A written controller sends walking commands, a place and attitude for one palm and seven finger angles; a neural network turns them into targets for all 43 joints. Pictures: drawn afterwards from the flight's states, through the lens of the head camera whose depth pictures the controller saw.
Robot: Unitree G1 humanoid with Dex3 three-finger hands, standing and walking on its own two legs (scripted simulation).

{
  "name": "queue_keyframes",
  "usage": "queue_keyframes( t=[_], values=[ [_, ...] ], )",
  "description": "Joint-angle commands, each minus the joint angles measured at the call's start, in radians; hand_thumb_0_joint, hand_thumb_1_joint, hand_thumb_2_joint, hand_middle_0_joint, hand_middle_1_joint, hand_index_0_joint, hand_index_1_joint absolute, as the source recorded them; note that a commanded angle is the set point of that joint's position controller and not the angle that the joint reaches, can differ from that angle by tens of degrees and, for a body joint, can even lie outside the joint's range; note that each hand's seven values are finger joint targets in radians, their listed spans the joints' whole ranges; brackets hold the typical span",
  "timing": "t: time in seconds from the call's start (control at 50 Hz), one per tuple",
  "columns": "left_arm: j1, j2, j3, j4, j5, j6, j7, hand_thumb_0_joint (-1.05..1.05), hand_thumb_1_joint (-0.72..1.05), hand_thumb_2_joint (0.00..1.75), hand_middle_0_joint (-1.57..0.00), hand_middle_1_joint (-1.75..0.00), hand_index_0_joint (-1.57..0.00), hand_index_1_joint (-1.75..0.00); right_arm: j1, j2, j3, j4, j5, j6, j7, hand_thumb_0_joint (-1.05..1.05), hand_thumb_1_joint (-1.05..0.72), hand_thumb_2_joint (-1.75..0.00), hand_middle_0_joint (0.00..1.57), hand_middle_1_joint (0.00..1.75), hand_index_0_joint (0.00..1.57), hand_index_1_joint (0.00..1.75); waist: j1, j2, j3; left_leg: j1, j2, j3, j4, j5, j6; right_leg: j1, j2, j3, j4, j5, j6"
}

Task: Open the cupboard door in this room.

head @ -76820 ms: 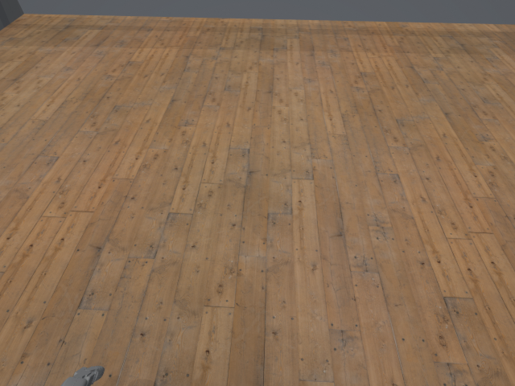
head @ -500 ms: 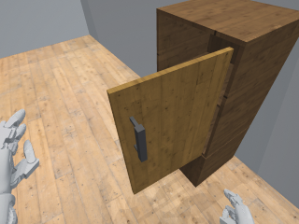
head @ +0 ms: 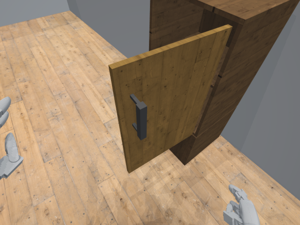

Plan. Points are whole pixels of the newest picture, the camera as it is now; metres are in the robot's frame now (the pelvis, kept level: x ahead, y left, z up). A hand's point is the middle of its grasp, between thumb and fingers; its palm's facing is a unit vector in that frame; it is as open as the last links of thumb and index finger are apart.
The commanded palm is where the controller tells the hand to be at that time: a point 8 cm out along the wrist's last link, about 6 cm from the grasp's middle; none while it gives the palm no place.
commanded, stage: step back with the hand held close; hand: left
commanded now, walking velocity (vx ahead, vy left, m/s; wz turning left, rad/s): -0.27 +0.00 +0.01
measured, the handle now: (137, 117) +0.39 +0.06 +0.06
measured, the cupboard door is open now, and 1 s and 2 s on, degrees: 85 85 85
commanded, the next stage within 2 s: stop stepping back and stand still in 0.66 s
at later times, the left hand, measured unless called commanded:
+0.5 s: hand out of the picture +0.11 +0.29 +0.17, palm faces +0.49 -0.73 -0.48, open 7.4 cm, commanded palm +0.03 +0.32 +0.18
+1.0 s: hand out of the picture +0.04 +0.26 +0.16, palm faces +0.34 -0.79 -0.51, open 7.4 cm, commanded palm -0.03 +0.29 +0.18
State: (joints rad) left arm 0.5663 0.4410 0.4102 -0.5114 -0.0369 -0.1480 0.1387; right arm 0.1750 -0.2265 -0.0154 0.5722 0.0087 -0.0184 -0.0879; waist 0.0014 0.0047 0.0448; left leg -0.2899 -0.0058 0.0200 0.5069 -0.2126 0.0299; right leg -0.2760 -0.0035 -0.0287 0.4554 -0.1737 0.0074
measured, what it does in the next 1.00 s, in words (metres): walks backwards: right foot, then left foot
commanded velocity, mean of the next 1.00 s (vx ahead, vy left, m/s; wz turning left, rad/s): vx -0.21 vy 0.01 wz -0.03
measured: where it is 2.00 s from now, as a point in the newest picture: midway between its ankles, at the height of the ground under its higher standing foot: outside the picture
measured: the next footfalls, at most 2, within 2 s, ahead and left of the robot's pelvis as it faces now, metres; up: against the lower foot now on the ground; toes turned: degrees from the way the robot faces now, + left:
right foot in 0.66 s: -0.19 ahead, -0.09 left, +0.00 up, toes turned -2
left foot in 0.82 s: -0.04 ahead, +0.07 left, +0.00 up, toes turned +1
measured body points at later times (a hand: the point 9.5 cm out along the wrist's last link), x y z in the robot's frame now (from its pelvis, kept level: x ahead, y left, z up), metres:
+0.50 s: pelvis -0.08 +0.01 -0.02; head -0.07 +0.03 +0.43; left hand +0.08 +0.32 +0.20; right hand +0.08 -0.23 -0.09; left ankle +0.04 +0.10 -0.74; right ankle -0.04 -0.13 -0.71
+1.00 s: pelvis -0.18 +0.00 +0.00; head -0.16 +0.02 +0.45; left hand +0.02 +0.30 +0.19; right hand +0.00 -0.25 -0.05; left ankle -0.08 +0.07 -0.74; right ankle -0.20 -0.11 -0.73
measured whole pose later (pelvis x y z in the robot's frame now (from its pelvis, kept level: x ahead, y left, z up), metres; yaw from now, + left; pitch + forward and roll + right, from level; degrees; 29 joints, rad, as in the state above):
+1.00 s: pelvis -0.18 +0.00 +0.00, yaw -2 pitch +0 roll -1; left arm 0.59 0.50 0.47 -0.53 -0.05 -0.18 0.15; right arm 0.18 -0.20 0.01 0.58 -0.01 -0.14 -0.07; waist -0.04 -0.04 0.01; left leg -0.36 -0.01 0.05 0.43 -0.08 0.06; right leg -0.25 0.04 -0.01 0.59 -0.44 0.01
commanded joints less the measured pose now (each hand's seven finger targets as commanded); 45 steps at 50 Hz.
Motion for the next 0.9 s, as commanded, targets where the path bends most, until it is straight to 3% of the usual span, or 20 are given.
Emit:
queue_keyframes(
  t=[0.0,0.06,0.14,0.24,0.3,0.34,0.4,0.48,0.58,0.6,0.64,0.66,0.68,0.7,0.74,0.78,0.8,0.82,0.84,0.88],
  values=[
    [-0.007,0.148,0.131,-0.191,0.006,-0.076,0.031,0.00,0.90,0.90,-0.20,-0.30,-0.20,-0.30,-0.085,-0.136,-0.038,-0.158,-0.002,-0.062,-0.011,0.00,-0.90,-0.90,0.20,0.30,0.20,0.30,0.006,0.111,-0.140,-0.180,0.118,-0.122,-0.155,-0.028,0.025,0.186,-0.025,0.059,0.041,0.051,-0.005],
    [-0.031,0.152,0.141,-0.180,0.022,-0.089,0.035,0.00,0.90,0.90,-0.20,-0.30,-0.20,-0.30,-0.085,-0.144,-0.038,-0.157,-0.004,-0.076,-0.013,0.00,-0.90,-0.90,0.20,0.30,0.20,0.30,0.006,0.116,-0.092,-0.341,0.134,-0.152,-0.205,-0.302,0.049,0.235,-0.012,0.069,0.080,-0.038,-0.002],
    [-0.088,0.135,0.127,-0.197,0.041,-0.107,0.039,0.00,0.90,0.90,-0.20,-0.30,-0.20,-0.30,-0.061,-0.146,-0.037,-0.161,-0.007,-0.097,-0.009,0.00,-0.90,-0.90,0.20,0.30,0.20,0.30,-0.005,0.075,-0.068,-0.419,0.121,-0.151,-0.158,-0.430,0.055,0.206,-0.021,0.105,0.068,-0.155,-0.006],
    [-0.123,0.158,0.133,-0.231,0.038,-0.127,0.051,0.00,0.90,0.90,-0.20,-0.30,-0.20,-0.30,-0.033,-0.133,-0.035,-0.138,-0.016,-0.119,-0.007,0.00,-0.90,-0.90,0.20,0.30,0.20,0.30,-0.016,-0.015,-0.069,-0.198,0.036,-0.096,0.048,-0.346,0.010,-0.085,-0.100,0.208,-0.120,-0.351,-0.056],
    [-0.108,0.164,0.135,-0.247,0.024,-0.139,0.063,0.00,0.90,0.90,-0.20,-0.30,-0.20,-0.30,-0.019,-0.122,-0.031,-0.111,-0.018,-0.122,-0.007,0.00,-0.90,-0.90,0.20,0.30,0.20,0.30,-0.026,-0.027,-0.117,-0.051,0.020,-0.085,0.102,-0.252,-0.010,-0.188,-0.130,0.176,-0.129,-0.312,-0.068],
    [-0.107,0.169,0.148,-0.247,0.021,-0.142,0.065,0.00,0.90,0.90,-0.20,-0.30,-0.20,-0.30,-0.032,-0.131,-0.031,-0.114,-0.017,-0.122,-0.010,0.00,-0.90,-0.90,0.20,0.30,0.20,0.30,-0.024,0.045,-0.100,-0.142,0.063,-0.142,-0.014,-0.326,0.006,-0.139,-0.075,0.122,-0.062,-0.324,-0.035],
    [-0.088,0.158,0.184,-0.237,0.037,-0.147,0.061,0.00,0.90,0.90,-0.20,-0.30,-0.20,-0.30,-0.069,-0.144,-0.035,-0.134,-0.021,-0.133,-0.017,0.00,-0.90,-0.90,0.20,0.30,0.20,0.30,0.007,0.292,-0.111,-0.546,0.271,-0.370,-0.366,-0.573,0.100,0.259,0.087,0.022,0.406,-0.156,0.014],
    [-0.032,0.157,0.185,-0.189,0.017,-0.145,0.047,0.00,0.90,0.90,-0.20,-0.30,-0.20,-0.30,-0.061,-0.121,-0.056,-0.114,-0.017,-0.162,-0.001,0.00,-0.90,-0.90,0.20,0.30,0.20,0.30,0.011,0.143,-0.167,-0.309,0.294,-0.308,-0.278,-0.322,0.119,0.114,0.082,0.067,0.469,-0.279,-0.006],
    [-0.077,0.118,0.105,-0.219,-0.011,-0.128,0.033,0.00,0.90,0.90,-0.20,-0.30,-0.20,-0.30,-0.083,-0.109,-0.036,-0.064,-0.029,-0.172,0.024,0.00,-0.90,-0.90,0.20,0.30,0.20,0.30,0.001,0.190,-0.111,-0.138,0.236,-0.221,-0.258,-0.155,0.055,0.059,0.067,0.042,0.064,-0.291,-0.029],
    [-0.106,0.122,0.098,-0.235,-0.011,-0.134,0.027,0.00,0.90,0.90,-0.20,-0.30,-0.20,-0.30,-0.082,-0.112,-0.036,-0.055,-0.026,-0.171,0.029,0.00,-0.90,-0.90,0.20,0.30,0.20,0.30,0.003,0.160,-0.124,-0.080,0.198,-0.179,-0.200,-0.110,0.026,0.038,0.044,0.072,-0.065,-0.228,-0.038],
    [-0.148,0.189,0.124,-0.253,-0.006,-0.148,0.031,0.00,0.90,0.90,-0.20,-0.30,-0.20,-0.30,-0.087,-0.085,-0.033,-0.047,-0.018,-0.156,0.031,0.00,-0.90,-0.90,0.20,0.30,0.20,0.30,0.002,-0.094,-0.179,0.029,0.081,-0.043,0.053,-0.036,-0.039,-0.063,-0.153,0.312,-0.200,-0.008,-0.082],
    [-0.176,0.244,0.155,-0.280,0.003,-0.157,0.042,0.00,0.90,0.90,-0.20,-0.30,-0.20,-0.30,-0.097,-0.081,-0.027,-0.039,-0.019,-0.152,0.026,0.00,-0.90,-0.90,0.20,0.30,0.20,0.30,0.012,-0.103,-0.198,0.051,0.034,0.001,0.188,-0.085,-0.059,-0.100,-0.241,0.323,-0.202,0.206,-0.107],
    [-0.184,0.243,0.159,-0.271,0.009,-0.171,0.049,0.00,0.90,0.90,-0.20,-0.30,-0.20,-0.30,-0.119,-0.067,-0.022,-0.052,-0.018,-0.151,0.018,0.00,-0.90,-0.90,0.20,0.30,0.20,0.30,0.014,-0.108,-0.227,-0.025,0.003,0.022,0.246,-0.131,-0.061,0.044,-0.245,0.262,-0.124,0.615,-0.089],
    [-0.166,0.235,0.159,-0.266,0.010,-0.156,0.041,0.00,0.90,0.90,-0.20,-0.30,-0.20,-0.30,-0.137,-0.073,-0.032,-0.068,0.003,-0.149,0.012,0.00,-0.90,-0.90,0.20,0.30,0.20,0.30,0.018,-0.232,-0.278,-0.111,-0.022,0.011,0.276,-0.146,-0.046,0.168,-0.220,0.211,-0.027,0.906,-0.021],
    [-0.090,0.256,0.203,-0.262,0.011,-0.120,0.023,0.00,0.90,0.90,-0.20,-0.30,-0.20,-0.30,-0.144,-0.071,-0.017,-0.103,0.002,-0.134,0.001,0.00,-0.90,-0.90,0.20,0.30,0.20,0.30,0.018,-0.185,-0.291,-0.113,-0.019,0.031,0.192,-0.068,-0.043,0.223,-0.199,0.154,0.065,1.053,-0.020],
    [-0.013,0.215,0.186,-0.266,-0.013,-0.110,0.019,0.00,0.90,0.90,-0.20,-0.30,-0.20,-0.30,-0.120,-0.072,-0.001,-0.101,0.001,-0.121,-0.010,0.00,-0.90,-0.90,0.20,0.30,0.20,0.30,-0.010,0.066,-0.280,0.087,0.008,0.022,0.014,0.349,-0.019,0.128,-0.102,0.070,0.135,0.768,-0.013],
    [0.020,0.214,0.193,-0.275,-0.017,-0.108,0.020,0.00,0.90,0.90,-0.20,-0.30,-0.20,-0.30,-0.101,-0.100,-0.012,-0.099,-0.002,-0.122,-0.006,0.00,-0.90,-0.90,0.20,0.30,0.20,0.30,-0.002,0.179,-0.317,0.227,0.100,-0.075,-0.028,0.666,0.018,0.039,-0.020,0.036,0.173,0.457,0.018],
    [0.027,0.204,0.178,-0.278,-0.016,-0.107,0.018,0.00,0.90,0.90,-0.20,-0.30,-0.20,-0.30,-0.068,-0.108,-0.019,-0.095,-0.004,-0.132,0.005,0.00,-0.90,-0.90,0.20,0.30,0.20,0.30,0.002,0.248,-0.332,0.292,0.189,-0.153,-0.070,0.789,0.051,-0.013,0.034,0.038,0.224,-0.030,0.016],
    [0.021,0.177,0.156,-0.252,-0.022,-0.113,0.014,0.00,0.90,0.90,-0.20,-0.30,-0.20,-0.30,-0.033,-0.112,-0.025,-0.089,-0.002,-0.145,0.019,0.00,-0.90,-0.90,0.20,0.30,0.20,0.30,-0.002,0.227,-0.275,0.238,0.234,-0.191,-0.134,0.657,0.065,-0.021,0.051,0.067,0.251,-0.335,0.005],
    [0.078,0.173,0.169,-0.186,-0.022,-0.096,0.019,0.00,0.90,0.90,-0.20,-0.30,-0.20,-0.30,-0.042,-0.104,-0.024,-0.091,-0.021,-0.164,0.015,0.00,-0.90,-0.90,0.20,0.30,0.20,0.30,0.003,0.202,-0.208,0.113,0.257,-0.290,-0.247,0.288,0.082,-0.013,0.055,0.050,0.249,-0.385,0.001]
  ],
)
